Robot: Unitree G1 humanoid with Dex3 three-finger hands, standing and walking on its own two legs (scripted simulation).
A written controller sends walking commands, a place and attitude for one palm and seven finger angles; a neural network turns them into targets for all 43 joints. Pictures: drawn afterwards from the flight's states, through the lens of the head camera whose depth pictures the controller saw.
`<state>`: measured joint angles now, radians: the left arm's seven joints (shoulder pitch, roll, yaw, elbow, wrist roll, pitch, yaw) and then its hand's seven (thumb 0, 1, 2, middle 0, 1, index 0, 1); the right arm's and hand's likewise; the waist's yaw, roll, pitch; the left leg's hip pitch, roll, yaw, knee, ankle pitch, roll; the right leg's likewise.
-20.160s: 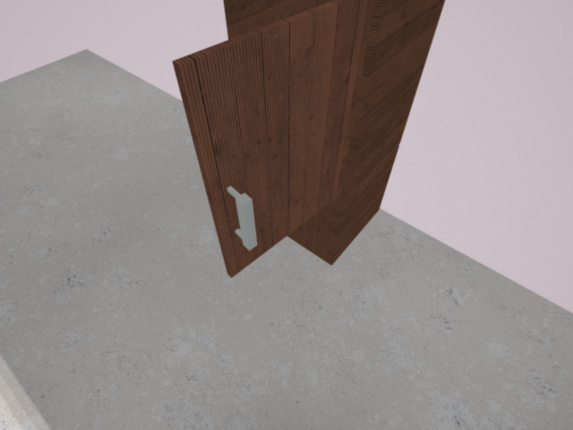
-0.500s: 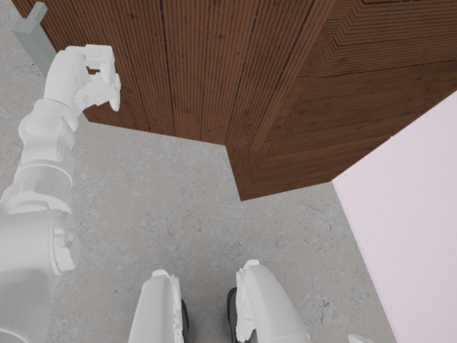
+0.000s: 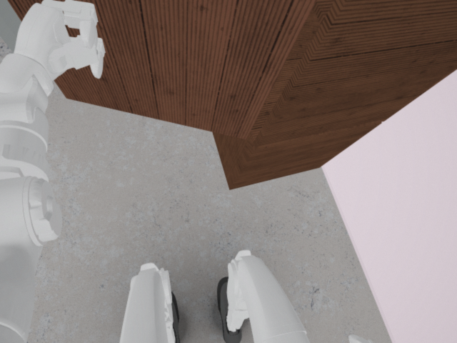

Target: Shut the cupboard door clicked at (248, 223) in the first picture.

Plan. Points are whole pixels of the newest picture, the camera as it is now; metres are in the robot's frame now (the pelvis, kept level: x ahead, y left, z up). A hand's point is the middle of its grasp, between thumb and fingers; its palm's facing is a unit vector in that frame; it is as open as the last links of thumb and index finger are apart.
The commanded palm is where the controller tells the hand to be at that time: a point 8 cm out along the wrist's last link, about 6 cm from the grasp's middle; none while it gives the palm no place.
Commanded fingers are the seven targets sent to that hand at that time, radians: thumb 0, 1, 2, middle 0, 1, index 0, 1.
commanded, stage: push the door shut along its arc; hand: left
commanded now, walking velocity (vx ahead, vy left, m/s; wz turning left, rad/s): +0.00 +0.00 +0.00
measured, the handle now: (21, 24) +0.60 +0.25 +0.06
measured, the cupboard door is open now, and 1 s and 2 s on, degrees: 64 53 53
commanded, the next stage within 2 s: pull the fist back off the door in 0.28 s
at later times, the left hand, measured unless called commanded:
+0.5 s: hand (109, 20) +0.61 +0.13 +0.07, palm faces -0.12 -0.99 +0.12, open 3.2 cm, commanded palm +0.60 +0.12 +0.06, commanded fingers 0.00 0.90 0.90 -1.30 -1.50 -1.30 -1.50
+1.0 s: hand (115, 53) +0.55 +0.12 +0.06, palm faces +0.06 -1.00 -0.05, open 3.1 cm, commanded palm +0.51 +0.15 +0.06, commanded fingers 0.00 0.90 0.90 -1.30 -1.50 -1.30 -1.50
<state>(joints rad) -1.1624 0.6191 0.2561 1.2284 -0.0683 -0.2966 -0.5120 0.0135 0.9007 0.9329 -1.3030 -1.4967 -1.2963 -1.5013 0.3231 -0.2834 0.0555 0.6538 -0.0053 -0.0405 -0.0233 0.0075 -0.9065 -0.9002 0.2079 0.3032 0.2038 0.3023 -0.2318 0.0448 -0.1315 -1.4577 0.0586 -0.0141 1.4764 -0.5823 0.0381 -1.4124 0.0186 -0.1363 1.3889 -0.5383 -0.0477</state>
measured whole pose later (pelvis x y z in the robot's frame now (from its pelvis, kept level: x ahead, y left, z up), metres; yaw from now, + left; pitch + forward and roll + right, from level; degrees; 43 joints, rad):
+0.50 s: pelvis -0.01 +0.01 -0.02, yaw -2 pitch +36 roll -7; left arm -1.37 0.59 0.34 1.28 -0.04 -0.20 -0.22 0.03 0.90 0.94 -1.30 -1.50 -1.29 -1.50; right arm 0.39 -0.26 0.08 0.65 -0.07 -0.09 0.01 0.01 -0.91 -0.90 0.21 0.30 0.20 0.30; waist -0.29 0.06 -0.13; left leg -1.58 0.06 -0.01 1.54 -0.59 0.05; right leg -1.53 0.02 -0.14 1.43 -0.53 -0.03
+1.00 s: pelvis +0.02 -0.01 +0.03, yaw +1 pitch +30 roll -3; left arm -0.94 0.35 0.31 1.17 0.00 -0.49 0.02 0.01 0.90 0.90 -1.30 -1.50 -1.29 -1.50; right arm 0.40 -0.26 0.00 0.62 -0.07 0.02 0.10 0.01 -0.91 -0.90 0.21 0.30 0.20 0.30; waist -0.20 0.05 -0.16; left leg -1.29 0.05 0.02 1.34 -0.58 0.02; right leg -1.27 0.02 -0.10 1.29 -0.54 -0.05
